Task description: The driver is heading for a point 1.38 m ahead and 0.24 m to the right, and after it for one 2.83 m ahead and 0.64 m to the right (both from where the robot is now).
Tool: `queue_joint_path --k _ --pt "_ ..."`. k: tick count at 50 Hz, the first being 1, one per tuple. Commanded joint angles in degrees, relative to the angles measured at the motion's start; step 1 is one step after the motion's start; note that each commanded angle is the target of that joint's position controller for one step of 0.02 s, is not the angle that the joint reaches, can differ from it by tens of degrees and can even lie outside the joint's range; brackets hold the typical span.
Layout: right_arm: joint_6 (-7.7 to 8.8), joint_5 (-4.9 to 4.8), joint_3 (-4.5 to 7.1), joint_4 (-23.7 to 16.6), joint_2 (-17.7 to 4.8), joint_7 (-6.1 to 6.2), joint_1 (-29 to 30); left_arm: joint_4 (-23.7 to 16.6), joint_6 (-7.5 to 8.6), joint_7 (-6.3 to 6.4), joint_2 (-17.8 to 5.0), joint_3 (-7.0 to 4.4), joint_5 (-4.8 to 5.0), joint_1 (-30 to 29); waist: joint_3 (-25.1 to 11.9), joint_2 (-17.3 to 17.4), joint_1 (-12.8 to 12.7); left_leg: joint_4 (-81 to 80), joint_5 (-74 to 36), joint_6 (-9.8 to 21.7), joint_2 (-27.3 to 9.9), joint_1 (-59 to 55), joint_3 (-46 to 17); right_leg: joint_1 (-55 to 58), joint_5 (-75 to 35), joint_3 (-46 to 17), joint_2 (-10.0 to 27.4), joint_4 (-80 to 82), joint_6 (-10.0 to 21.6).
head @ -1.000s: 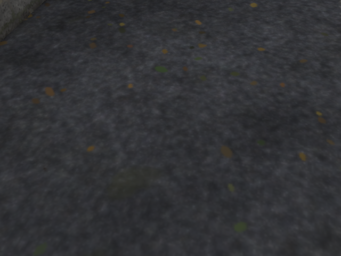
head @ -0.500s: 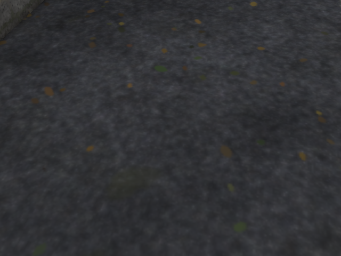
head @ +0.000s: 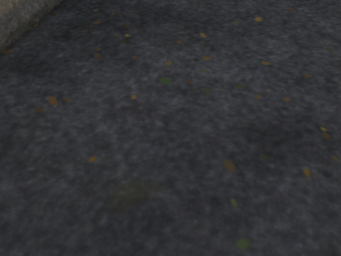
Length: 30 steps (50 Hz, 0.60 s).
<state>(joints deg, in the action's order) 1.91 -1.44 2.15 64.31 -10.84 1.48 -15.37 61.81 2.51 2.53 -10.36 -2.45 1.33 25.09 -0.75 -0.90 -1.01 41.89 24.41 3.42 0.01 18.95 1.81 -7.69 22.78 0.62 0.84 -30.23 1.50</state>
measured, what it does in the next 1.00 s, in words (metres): walks ahead: right foot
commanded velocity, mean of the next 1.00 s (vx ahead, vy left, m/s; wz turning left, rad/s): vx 0.44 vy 0.00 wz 0.00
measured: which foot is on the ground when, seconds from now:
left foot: down 0.00-0.56, up 0.58-1.00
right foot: down 0.00-0.10, up 0.12-0.54, down 0.56-1.00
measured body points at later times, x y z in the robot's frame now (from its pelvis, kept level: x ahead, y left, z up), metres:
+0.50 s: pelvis +0.21 +0.01 +0.00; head +0.25 +0.01 +0.44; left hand +0.44 +0.22 -0.10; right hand +0.10 -0.22 -0.14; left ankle +0.03 +0.12 -0.73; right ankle +0.40 -0.12 -0.70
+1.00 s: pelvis +0.50 -0.02 +0.01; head +0.52 -0.02 +0.46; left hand +0.48 +0.24 -0.13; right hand +0.69 -0.26 -0.10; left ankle +0.71 +0.14 -0.68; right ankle +0.41 -0.11 -0.73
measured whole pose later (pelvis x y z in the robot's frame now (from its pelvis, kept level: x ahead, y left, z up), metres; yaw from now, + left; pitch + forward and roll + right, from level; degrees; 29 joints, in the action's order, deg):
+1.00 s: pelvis +0.50 -0.02 +0.01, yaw +0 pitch +2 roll -2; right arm 4.9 -0.9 3.2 50.9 -13.7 -0.2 -3.3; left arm 57.8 5.5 0.0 -13.2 -2.9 0.7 21.7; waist -0.1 2.0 -4.2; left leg 35.3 -5.0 1.0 -6.9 38.4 -1.1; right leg 0.9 13.6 3.4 -4.0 -10.8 3.0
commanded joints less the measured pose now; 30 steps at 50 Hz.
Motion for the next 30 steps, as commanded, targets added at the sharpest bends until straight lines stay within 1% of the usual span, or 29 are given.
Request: queue_joint_path --k 1,2,3,4,5,6,7,8,9,10,11,12,13,14,16,18,20,21,23,24,25,26,27,28,29,30 --pt "3.34 -0.89 0.43 -5.8 -3.3 -1.24 6.6 -2.4 1.62 -0.47 -9.3 -1.98 0.24 1.6 13.7 -8.0 0.2 1.6 4.3 2.2 -3.2 13.4 -0.8 -4.0 14.7 -23.3 18.0 19.9 11.5" --pt "3.83 -1.13 0.66 -5.1 -3.5 -1.47 4.3 -2.9 1.51 -0.74 -9.1 -1.94 0.64 -0.3 12.6 -7.0 1.9 -5.8 1.7 2.5 -2.3 6.9 0.8 -5.6 10.9 -18.3 15.3 17.8 9.3" --pt "3.99 -1.05 1.18 -2.6 -3.6 -1.54 -0.9 -3.5 1.23 -0.97 -9.4 -1.96 0.83 -2.0 10.3 -5.8 4.1 -12.1 -5.0 1.9 0.6 -4.5 4.0 -10.2 7.0 -12.9 11.5 14.4 7.4" --pt "3.79 -0.62 2.17 0.0 -4.8 -1.54 -7.1 -4.2 1.23 -1.11 -9.6 -1.93 0.65 -2.7 7.3 -4.6 6.2 -12.6 -9.9 1.0 2.6 -14.9 4.3 -14.6 -0.9 -9.3 8.5 9.1 6.1" --pt "3.70 -0.28 3.52 1.7 -8.1 -1.37 -15.8 -5.5 1.71 -1.30 -8.1 -1.35 0.37 -5.6 4.2 3.1 10.1 -18.1 -6.6 3.3 -4.3 -23.8 -7.1 -20.8 -10.4 -2.7 3.6 -7.4 3.1" --pt "3.92 -0.46 5.13 2.2 -15.6 -1.54 -23.9 -7.7 2.83 -1.17 -3.1 -0.15 0.25 -5.1 -0.8 19.9 11.3 -29.1 -1.7 11.9 -19.0 -32.9 -34.5 -32.9 -0.4 3.2 -3.8 -28.7 -0.4" --pt "4.77 0.84 3.28 1.7 -10.9 -1.76 -21.0 -8.5 3.87 -1.32 -3.9 -0.37 1.14 -6.7 0.2 14.2 8.9 -32.6 2.7 14.7 -23.3 -30.0 -45.0 -38.3 7.3 -5.0 -2.3 -41.2 0.8" --pt "5.35 0.84 2.22 -0.2 -8.1 -1.71 -15.0 -9.1 4.49 -1.86 -4.9 -0.57 2.11 -7.8 5.0 9.0 6.1 -31.8 2.6 13.1 -22.7 -26.8 -38.7 -42.7 3.1 -6.8 1.2 -45.9 2.8" --pt "5.49 0.91 1.45 -1.8 -6.4 -2.01 -10.5 -8.9 4.80 -2.19 -5.4 -0.67 1.90 -8.2 6.0 5.5 4.4 -32.1 -0.2 10.9 -19.7 -24.2 -30.6 -42.6 -2.7 -6.0 3.8 -45.4 3.9" --pt "5.32 0.98 0.95 -2.7 -6.0 -2.36 -8.1 -8.8 5.01 -2.23 -6.3 -1.25 1.12 -8.9 7.1 3.5 3.3 -32.9 -6.0 9.2 -17.4 -22.0 -24.4 -41.7 -7.2 -5.2 5.5 -41.9 4.2" --pt "4.98 1.17 0.38 -2.9 -4.7 -2.43 -7.8 -8.8 4.81 -2.38 -7.6 -1.98 0.51 -9.3 7.0 3.8 2.5 -33.4 -12.4 7.4 -14.7 -20.3 -18.5 -38.9 -9.8 -4.3 6.7 -38.5 4.1" --pt "4.51 1.30 0.09 -2.6 -4.2 -2.26 -9.1 -8.7 4.40 -2.73 -7.1 -2.14 0.45 -9.1 6.5 5.0 2.3 -33.6 -17.1 6.5 -13.0 -19.5 -14.7 -36.9 -11.4 -3.1 6.9 -36.3 3.5" --pt "4.19 1.35 0.00 -2.3 -4.5 -1.90 -10.7 -8.7 3.91 -3.05 -6.0 -2.02 0.42 -9.5 6.4 5.1 2.3 -33.8 -21.4 6.6 -12.3 -19.2 -12.4 -36.7 -12.3 -2.0 6.8 -34.7 2.7" --pt "3.96 1.40 0.03 -2.2 -5.3 -1.48 -11.8 -9.3 3.48 -3.21 -5.2 -1.84 0.27 -11.1 6.7 4.7 2.3 -34.2 -24.5 6.9 -12.1 -18.7 -10.8 -37.2 -13.5 -1.1 6.8 -32.7 1.8" --pt "3.65 1.62 0.18 -2.9 -7.2 -0.71 -11.9 -12.0 3.13 -3.25 -4.0 -1.22 0.01 -17.4 8.2 3.8 2.9 -35.5 -27.0 7.5 -12.0 -16.7 -8.8 -38.0 -16.9 -0.2 6.6 -24.5 0.3" --pt "3.42 1.68 0.28 -3.7 -8.2 -0.21 -11.8 -14.4 3.31 -3.53 -3.3 -0.51 0.00 -23.9 9.3 4.2 4.2 -36.7 -26.5 7.1 -10.8 -13.8 -6.3 -34.7 -21.7 1.3 5.1 -14.4 -0.3" --pt "3.46 1.27 0.64 -3.7 -9.3 -0.01 -13.7 -15.8 3.40 -4.07 -3.9 -0.24 0.27 -27.9 9.7 5.1 5.1 -37.7 -25.4 7.1 -11.2 -13.6 -5.2 -31.3 -24.5 2.8 3.5 -8.5 -0.2" --pt "3.48 0.94 0.79 -3.5 -9.4 0.00 -14.7 -16.4 3.42 -4.33 -4.3 -0.19 0.41 -29.3 10.1 5.2 5.2 -37.8 -25.4 7.1 -11.9 -14.7 -5.0 -30.6 -25.1 2.7 3.1 -6.4 0.2" --pt "3.36 0.42 1.06 -3.1 -9.3 0.03 -15.3 -17.6 3.62 -4.93 -5.1 -0.22 0.58 -31.4 10.6 5.2 4.7 -36.4 -28.0 6.5 -13.6 -19.0 -4.5 -30.7 -24.8 1.9 2.8 -3.0 1.7" --pt "3.18 0.39 1.27 -3.2 -9.6 0.03 -15.1 -18.0 3.82 -5.23 -5.8 -0.39 0.55 -31.4 10.0 5.4 3.9 -34.6 -31.6 6.0 -14.3 -21.5 -4.0 -29.8 -23.7 1.8 2.4 -1.7 2.6" --pt "2.97 0.56 1.53 -3.5 -10.2 0.02 -14.3 -17.9 3.99 -5.42 -6.9 -0.86 0.50 -29.9 8.2 6.0 2.4 -31.6 -39.5 5.3 -14.7 -23.6 -3.4 -26.8 -22.3 2.2 1.4 -0.9 3.6" --pt "2.65 0.83 1.86 -3.8 -11.0 0.00 -13.6 -17.3 4.06 -5.41 -8.4 -1.60 0.47 -26.7 4.9 7.5 0.3 -26.9 -50.5 4.6 -14.9 -25.2 -2.8 -21.6 -20.5 3.3 -0.4 -1.5 4.6" --pt "2.12 1.19 2.00 -4.1 -11.4 -0.08 -12.6 -15.3 3.99 -5.20 -10.6 -2.79 0.55 -19.3 0.0 8.5 -3.8 -17.8 -60.1 3.7 -13.7 -24.7 -1.4 -12.1 -19.1 4.6 -2.6 -2.1 6.0" --pt "1.82 1.43 1.68 -4.8 -10.8 -0.21 -11.6 -12.3 3.67 -4.77 -13.1 -4.14 0.69 -9.1 -5.9 8.4 -8.7 -4.9 -59.8 1.9 -11.2 -18.2 0.1 2.5 -19.4 3.6 -2.1 -2.3 7.8" --pt "1.99 1.94 0.55 -6.3 -7.2 -0.55 -13.7 -10.2 3.30 -4.13 -17.9 -5.33 -0.46 0.2 -14.4 -1.0 -9.4 15.8 -38.7 -0.2 -5.9 -1.1 2.0 21.9 -12.8 -14.3 11.0 -1.6 12.6" --pt "3.60 1.03 -1.64 -5.8 0.8 -1.31 -20.2 -9.3 3.43 -4.78 -18.8 -4.96 -1.29 1.9 -24.0 -14.9 -5.0 33.0 6.7 -2.0 4.2 13.8 -5.6 33.3 -0.2 -43.9 22.6 10.0 20.3"
Next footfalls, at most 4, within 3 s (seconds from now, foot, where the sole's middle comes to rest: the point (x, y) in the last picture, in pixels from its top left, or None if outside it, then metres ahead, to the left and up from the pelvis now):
0.56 right None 0.45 -0.11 -0.77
1.12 left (151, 201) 0.77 0.12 -0.77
1.70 right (202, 146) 1.09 -0.12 -0.77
2.20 left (171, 104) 1.40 0.04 -0.77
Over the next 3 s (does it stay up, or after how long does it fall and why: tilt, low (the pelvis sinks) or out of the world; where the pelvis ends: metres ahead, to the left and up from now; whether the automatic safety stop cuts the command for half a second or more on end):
stays up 1.48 -0.18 0.00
